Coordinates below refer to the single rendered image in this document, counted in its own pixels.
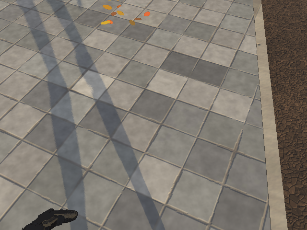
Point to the robot left hand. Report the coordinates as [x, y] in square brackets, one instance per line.
[51, 218]

